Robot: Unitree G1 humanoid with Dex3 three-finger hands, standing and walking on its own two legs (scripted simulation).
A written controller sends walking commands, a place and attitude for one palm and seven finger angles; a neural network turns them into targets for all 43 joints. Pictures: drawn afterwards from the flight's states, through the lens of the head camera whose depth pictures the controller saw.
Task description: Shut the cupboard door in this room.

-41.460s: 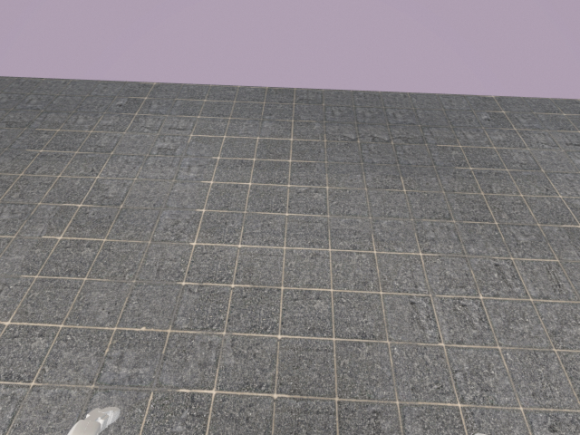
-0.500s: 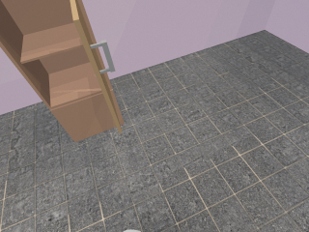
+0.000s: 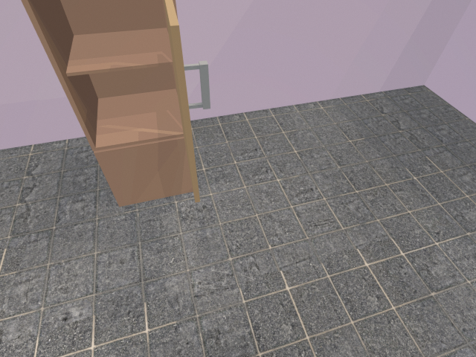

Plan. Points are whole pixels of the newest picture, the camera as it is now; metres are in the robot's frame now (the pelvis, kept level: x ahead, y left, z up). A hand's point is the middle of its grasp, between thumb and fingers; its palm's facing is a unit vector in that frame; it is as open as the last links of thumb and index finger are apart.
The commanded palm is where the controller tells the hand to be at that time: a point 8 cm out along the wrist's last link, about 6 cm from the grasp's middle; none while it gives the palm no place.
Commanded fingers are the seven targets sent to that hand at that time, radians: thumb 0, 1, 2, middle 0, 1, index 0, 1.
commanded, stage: stand and wait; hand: left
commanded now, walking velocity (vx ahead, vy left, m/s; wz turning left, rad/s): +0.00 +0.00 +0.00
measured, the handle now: (197, 87) +0.71 +0.19 +0.08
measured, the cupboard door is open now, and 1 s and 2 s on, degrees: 87 87 87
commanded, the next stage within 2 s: turn or walk to find it in 0.46 s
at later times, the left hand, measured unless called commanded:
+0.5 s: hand out of the picture +0.01 +0.18 -0.17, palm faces +0.00 -0.98 -0.19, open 7.3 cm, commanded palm none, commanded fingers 0.00 0.90 0.90 -0.20 -0.30 -0.20 -0.30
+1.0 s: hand out of the picture -0.01 +0.17 -0.18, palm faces +0.06 -0.99 -0.15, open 7.3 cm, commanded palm none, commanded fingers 0.00 0.90 0.90 -0.20 -0.30 -0.20 -0.30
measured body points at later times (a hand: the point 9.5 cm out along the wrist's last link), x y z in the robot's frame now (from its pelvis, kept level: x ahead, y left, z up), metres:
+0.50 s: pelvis +0.00 +0.01 +0.01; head +0.02 +0.01 +0.46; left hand +0.01 +0.23 -0.15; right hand -0.04 -0.19 -0.16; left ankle -0.03 +0.12 -0.74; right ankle +0.01 -0.09 -0.74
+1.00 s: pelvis +0.00 +0.02 +0.00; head +0.02 +0.02 +0.45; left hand -0.02 +0.22 -0.16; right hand +0.00 -0.20 -0.16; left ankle -0.03 +0.12 -0.74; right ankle +0.01 -0.09 -0.74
